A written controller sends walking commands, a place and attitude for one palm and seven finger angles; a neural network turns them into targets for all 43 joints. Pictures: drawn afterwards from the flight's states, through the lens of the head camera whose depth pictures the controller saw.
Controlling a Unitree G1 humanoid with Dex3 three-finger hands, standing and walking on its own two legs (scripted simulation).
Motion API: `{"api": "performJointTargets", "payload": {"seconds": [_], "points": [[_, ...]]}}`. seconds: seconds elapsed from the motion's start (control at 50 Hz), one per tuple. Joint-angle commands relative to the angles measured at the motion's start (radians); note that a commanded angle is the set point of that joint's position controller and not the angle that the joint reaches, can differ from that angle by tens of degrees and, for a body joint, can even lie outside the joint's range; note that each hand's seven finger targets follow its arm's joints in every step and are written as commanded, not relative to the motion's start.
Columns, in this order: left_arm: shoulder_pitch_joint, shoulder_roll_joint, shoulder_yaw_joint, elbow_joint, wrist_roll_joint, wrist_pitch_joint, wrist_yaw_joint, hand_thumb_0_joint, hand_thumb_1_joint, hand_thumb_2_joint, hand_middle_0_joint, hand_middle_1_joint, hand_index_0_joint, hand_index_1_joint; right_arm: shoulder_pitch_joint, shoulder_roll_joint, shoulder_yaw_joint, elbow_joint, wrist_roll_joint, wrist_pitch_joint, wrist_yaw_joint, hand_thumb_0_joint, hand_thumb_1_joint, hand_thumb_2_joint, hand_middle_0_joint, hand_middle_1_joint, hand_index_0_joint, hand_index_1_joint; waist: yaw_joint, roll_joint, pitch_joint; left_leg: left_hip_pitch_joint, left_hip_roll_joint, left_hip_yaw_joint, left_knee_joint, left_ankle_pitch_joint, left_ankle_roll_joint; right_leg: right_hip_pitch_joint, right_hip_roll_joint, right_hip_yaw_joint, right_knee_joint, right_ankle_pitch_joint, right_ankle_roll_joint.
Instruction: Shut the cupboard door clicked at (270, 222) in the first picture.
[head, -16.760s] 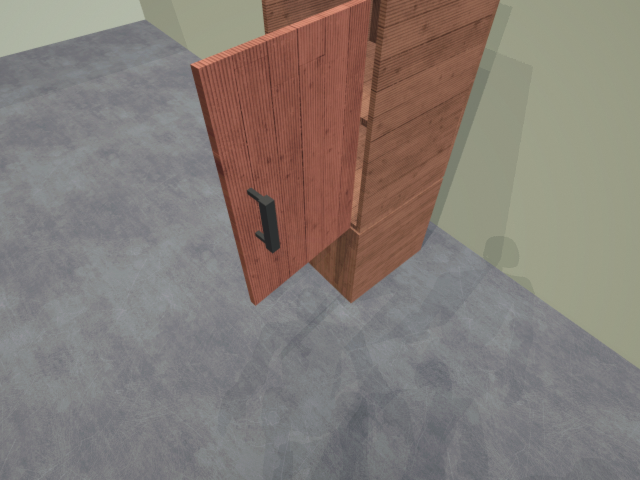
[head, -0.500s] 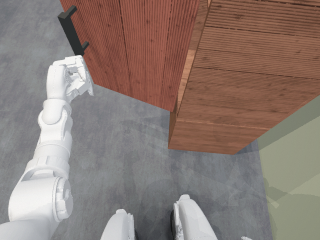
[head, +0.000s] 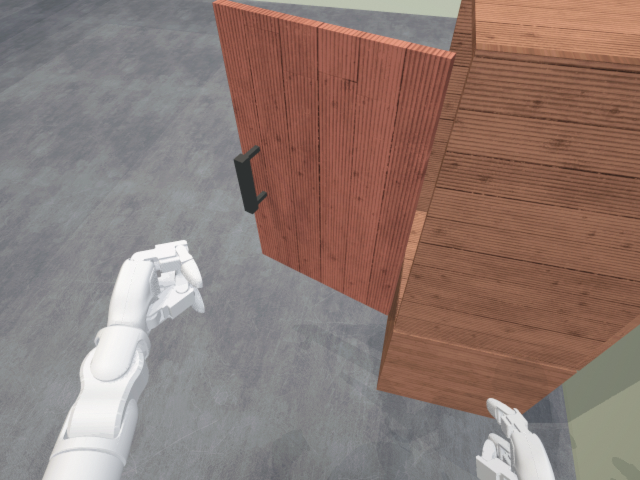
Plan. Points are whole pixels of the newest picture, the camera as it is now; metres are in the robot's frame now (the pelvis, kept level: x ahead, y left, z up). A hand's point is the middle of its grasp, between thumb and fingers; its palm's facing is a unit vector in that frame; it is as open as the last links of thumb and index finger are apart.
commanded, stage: draw the hand back to the body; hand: left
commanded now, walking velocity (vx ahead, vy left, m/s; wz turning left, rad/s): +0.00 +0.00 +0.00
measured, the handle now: (252, 179) +0.65 +0.17 -0.03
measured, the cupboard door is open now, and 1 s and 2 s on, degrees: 73 73 73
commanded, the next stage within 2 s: step back with the hand held close in 0.94 s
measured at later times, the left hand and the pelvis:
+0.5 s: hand (51, 325) +0.22 +0.25 +0.17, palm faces +0.43 -0.81 -0.40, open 5.6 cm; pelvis +0.02 -0.01 +0.03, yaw +0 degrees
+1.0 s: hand (11, 345) +0.19 +0.25 +0.19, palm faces +0.47 -0.78 -0.40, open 7.4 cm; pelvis +0.00 -0.01 +0.03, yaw -1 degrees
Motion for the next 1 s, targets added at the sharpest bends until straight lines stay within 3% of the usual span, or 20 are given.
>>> {"api": "performJointTargets", "payload": {"seconds": [0.0, 0.02, 0.04, 0.1, 0.12, 0.22, 0.28, 0.38, 0.48, 0.54, 0.56, 0.62, 0.68, 0.74, 0.8, 0.88, 0.94, 0.98], "points": [[-0.152, 0.182, 0.101, -0.380, 0.024, -0.002, 0.118, 0.000, 0.900, 0.900, -0.943, -1.110, -0.943, -1.110, -0.053, -0.092, -0.029, -0.120, -0.013, -0.049, -0.029, 0.000, -0.900, -0.900, 0.200, 0.300, 0.200, 0.300, 0.012, -0.020, -0.213, 0.098, 0.011, -0.021, -0.215, 0.400, -0.003, 0.338, 0.010, 0.010, -0.141, 0.300, -0.034], [-0.118, 0.199, 0.112, -0.400, 0.026, 0.010, 0.127, 0.000, 0.900, 0.900, -0.915, -1.080, -0.915, -1.080, -0.062, -0.094, -0.028, -0.116, -0.015, -0.050, -0.034, 0.000, -0.900, -0.900, 0.200, 0.300, 0.200, 0.300, 0.017, -0.043, -0.208, 0.112, 0.011, -0.015, -0.227, 0.415, 0.003, 0.371, 0.008, 0.015, -0.162, 0.321, -0.032], [-0.134, 0.199, 0.113, -0.443, 0.035, 0.013, 0.136, 0.000, 0.900, 0.900, -0.887, -1.050, -0.887, -1.050, -0.071, -0.088, -0.021, -0.112, -0.016, -0.056, -0.036, 0.000, -0.900, -0.900, 0.200, 0.300, 0.200, 0.300, 0.016, -0.007, -0.204, 0.142, 0.009, -0.014, -0.244, 0.433, 0.001, 0.376, 0.006, 0.015, -0.174, 0.336, -0.031], [-0.051, 0.172, 0.108, -0.476, 0.041, 0.037, 0.154, 0.000, 0.900, 0.900, -0.805, -0.960, -0.805, -0.960, -0.089, -0.077, -0.013, -0.093, -0.021, -0.071, -0.035, 0.000, -0.900, -0.900, 0.200, 0.300, 0.200, 0.300, 0.021, 0.024, -0.126, 0.188, 0.010, -0.005, -0.288, 0.446, -0.004, 0.396, 0.009, 0.005, -0.220, 0.337, -0.031], [-0.009, 0.175, 0.112, -0.488, 0.038, 0.042, 0.155, 0.000, 0.900, 0.900, -0.777, -0.930, -0.777, -0.930, -0.092, -0.083, -0.013, -0.091, -0.024, -0.075, -0.033, 0.000, -0.900, -0.900, 0.200, 0.300, 0.200, 0.300, 0.027, -0.003, -0.116, 0.190, 0.011, -0.006, -0.304, 0.443, -0.002, 0.421, 0.008, 0.005, -0.241, 0.334, -0.030], [0.142, 0.180, 0.148, -0.570, 0.044, 0.052, 0.162, 0.000, 0.900, 0.900, -0.640, -0.780, -0.640, -0.780, -0.111, -0.079, -0.008, -0.073, -0.032, -0.100, -0.019, 0.000, -0.900, -0.900, 0.200, 0.300, 0.200, 0.300, 0.043, 0.021, -0.066, 0.244, 0.016, -0.003, -0.348, 0.508, -0.006, 0.462, 0.011, 0.002, -0.286, 0.367, -0.028], [0.179, 0.217, 0.208, -0.642, 0.047, 0.049, 0.169, 0.000, 0.900, 0.900, -0.558, -0.690, -0.558, -0.690, -0.122, -0.076, -0.009, -0.069, -0.037, -0.110, -0.013, 0.000, -0.900, -0.900, 0.200, 0.300, 0.200, 0.300, 0.052, -0.004, -0.063, 0.261, 0.014, -0.001, -0.364, 0.514, -0.004, 0.483, 0.014, -0.001, -0.298, 0.380, -0.024], [0.270, 0.255, 0.283, -0.759, 0.048, 0.038, 0.177, 0.000, 0.900, 0.900, -0.420, -0.540, -0.420, -0.540, -0.135, -0.068, -0.015, -0.064, -0.042, -0.130, -0.007, 0.000, -0.900, -0.900, 0.200, 0.300, 0.200, 0.300, 0.067, 0.032, -0.063, 0.282, 0.012, 0.005, -0.375, 0.530, -0.004, 0.506, 0.013, 0.004, -0.312, 0.381, -0.020], [0.383, 0.279, 0.351, -0.821, 0.047, 0.027, 0.185, 0.000, 0.900, 0.900, -0.282, -0.390, -0.282, -0.390, -0.139, -0.065, -0.022, -0.052, -0.045, -0.151, -0.002, 0.000, -0.900, -0.900, 0.200, 0.300, 0.200, 0.300, 0.076, 0.018, -0.020, 0.270, 0.012, 0.006, -0.384, 0.492, -0.004, 0.497, 0.015, 0.004, -0.328, 0.343, -0.016], [0.435, 0.290, 0.385, -0.861, 0.046, 0.016, 0.187, 0.000, 0.900, 0.900, -0.200, -0.300, -0.200, -0.300, -0.142, -0.064, -0.027, -0.048, -0.043, -0.164, -0.003, 0.000, -0.900, -0.900, 0.200, 0.300, 0.200, 0.300, 0.079, 0.043, 0.001, 0.271, 0.013, 0.012, -0.389, 0.460, -0.003, 0.486, 0.014, 0.010, -0.339, 0.314, -0.016], [0.445, 0.250, 0.350, -0.821, 0.050, 0.018, 0.185, 0.000, 0.900, 0.900, -0.200, -0.300, -0.200, -0.300, -0.135, -0.064, -0.027, -0.036, -0.044, -0.166, -0.002, 0.000, -0.900, -0.900, 0.200, 0.300, 0.200, 0.300, 0.067, 0.035, 0.049, 0.259, 0.016, 0.013, -0.394, 0.440, -0.005, 0.458, 0.016, 0.006, -0.342, 0.290, -0.016], [0.419, 0.212, 0.312, -0.747, 0.047, 0.026, 0.179, 0.000, 0.900, 0.900, -0.200, -0.300, -0.200, -0.300, -0.126, -0.080, -0.034, -0.018, -0.042, -0.171, -0.003, 0.000, -0.900, -0.900, 0.200, 0.300, 0.200, 0.300, 0.052, -0.027, 0.124, 0.246, 0.021, 0.011, -0.408, 0.358, 0.002, 0.405, 0.016, 0.008, -0.376, 0.210, -0.012], [0.371, 0.242, 0.334, -0.747, 0.049, 0.017, 0.184, 0.000, 0.900, 0.900, -0.200, -0.300, -0.200, -0.300, -0.131, -0.085, -0.040, -0.020, -0.040, -0.171, -0.010, 0.000, -0.900, -0.900, 0.200, 0.300, 0.200, 0.300, 0.057, -0.042, 0.090, 0.259, 0.014, 0.014, -0.412, 0.303, 0.012, 0.403, 0.012, 0.017, -0.382, 0.141, -0.010], [0.347, 0.267, 0.349, -0.820, 0.056, 0.002, 0.191, 0.000, 0.900, 0.900, -0.200, -0.300, -0.200, -0.300, -0.142, -0.082, -0.037, -0.025, -0.044, -0.181, -0.011, 0.000, -0.900, -0.900, 0.200, 0.300, 0.200, 0.300, 0.071, 0.034, 0.010, 0.274, 0.007, 0.011, -0.416, 0.314, 0.010, 0.455, 0.008, 0.019, -0.366, 0.153, -0.016], [0.377, 0.273, 0.356, -0.859, 0.060, -0.006, 0.199, 0.000, 0.900, 0.900, -0.200, -0.300, -0.200, -0.300, -0.144, -0.072, -0.036, -0.025, -0.047, -0.196, -0.012, 0.000, -0.900, -0.900, 0.200, 0.300, 0.200, 0.300, 0.077, 0.053, -0.031, 0.281, 0.003, 0.011, -0.410, 0.344, 0.006, 0.484, 0.012, 0.017, -0.351, 0.195, -0.018], [0.396, 0.279, 0.369, -0.854, 0.063, -0.007, 0.204, 0.000, 0.900, 0.900, -0.200, -0.300, -0.200, -0.300, -0.145, -0.069, -0.031, -0.017, -0.048, -0.208, -0.011, 0.000, -0.900, -0.900, 0.200, 0.300, 0.200, 0.300, 0.077, 0.081, 0.029, 0.254, 0.006, 0.007, -0.413, 0.354, -0.003, 0.470, 0.015, 0.016, -0.354, 0.207, -0.023], [0.416, 0.256, 0.362, -0.792, 0.056, -0.002, 0.196, 0.000, 0.900, 0.900, -0.200, -0.300, -0.200, -0.300, -0.141, -0.069, -0.032, -0.014, -0.044, -0.202, -0.010, 0.000, -0.900, -0.900, 0.200, 0.300, 0.200, 0.300, 0.072, 0.017, 0.091, 0.231, 0.014, 0.006, -0.426, 0.323, -0.005, 0.447, 0.018, 0.015, -0.369, 0.167, -0.021], [0.408, 0.249, 0.359, -0.769, 0.053, -0.001, 0.190, 0.000, 0.900, 0.900, -0.200, -0.300, -0.200, -0.300, -0.144, -0.073, -0.035, -0.015, -0.040, -0.194, -0.008, 0.000, -0.900, -0.900, 0.200, 0.300, 0.200, 0.300, 0.071, 0.012, 0.116, 0.227, 0.017, 0.008, -0.432, 0.294, -0.005, 0.426, 0.021, 0.017, -0.377, 0.130, -0.020]]}}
